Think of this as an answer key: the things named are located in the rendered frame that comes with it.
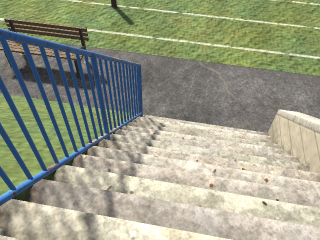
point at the stairs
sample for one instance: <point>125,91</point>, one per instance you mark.
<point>168,179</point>

